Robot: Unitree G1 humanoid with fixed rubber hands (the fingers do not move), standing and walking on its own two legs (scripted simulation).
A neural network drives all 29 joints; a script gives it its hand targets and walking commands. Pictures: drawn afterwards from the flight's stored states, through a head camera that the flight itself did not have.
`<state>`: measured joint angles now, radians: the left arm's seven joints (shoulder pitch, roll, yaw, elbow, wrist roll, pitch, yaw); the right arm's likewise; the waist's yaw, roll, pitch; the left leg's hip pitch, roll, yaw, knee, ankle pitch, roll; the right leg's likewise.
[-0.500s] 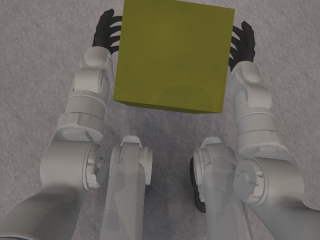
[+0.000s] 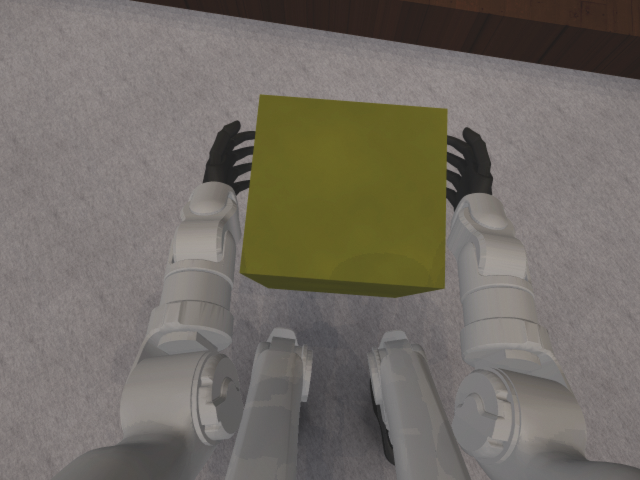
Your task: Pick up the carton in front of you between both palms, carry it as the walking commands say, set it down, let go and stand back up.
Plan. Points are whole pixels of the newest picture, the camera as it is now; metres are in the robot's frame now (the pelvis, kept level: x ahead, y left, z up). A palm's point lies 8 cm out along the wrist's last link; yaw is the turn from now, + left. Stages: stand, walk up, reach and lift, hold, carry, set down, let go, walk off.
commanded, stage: reach and lift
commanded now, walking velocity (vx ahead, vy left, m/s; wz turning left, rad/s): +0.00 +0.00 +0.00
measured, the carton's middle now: (340, 215) +0.45 +0.01 -0.13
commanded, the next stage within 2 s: none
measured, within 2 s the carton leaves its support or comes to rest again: neither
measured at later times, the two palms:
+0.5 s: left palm (169, 160) +0.42 +0.16 +0.11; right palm (557, 163) +0.42 -0.14 +0.11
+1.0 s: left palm (33, 84) +0.38 +0.15 +0.25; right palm out of the picture +0.39 -0.15 +0.26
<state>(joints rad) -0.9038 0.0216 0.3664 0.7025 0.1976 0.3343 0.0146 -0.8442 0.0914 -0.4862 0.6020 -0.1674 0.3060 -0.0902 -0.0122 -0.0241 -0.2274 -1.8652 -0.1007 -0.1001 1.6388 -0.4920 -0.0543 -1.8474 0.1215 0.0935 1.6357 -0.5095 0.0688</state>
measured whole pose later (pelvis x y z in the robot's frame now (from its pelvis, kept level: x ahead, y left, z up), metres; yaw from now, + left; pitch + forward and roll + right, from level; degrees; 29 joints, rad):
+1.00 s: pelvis +0.09 +0.00 +0.24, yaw +1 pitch +2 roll +0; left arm -0.23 -0.15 0.24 0.39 0.23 0.53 0.03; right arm -0.26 0.15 -0.26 0.40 -0.22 0.51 -0.03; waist 0.00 -0.01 -0.11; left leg -0.28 -0.05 -0.14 0.48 -0.23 -0.02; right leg -0.27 0.05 0.15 0.48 -0.25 0.01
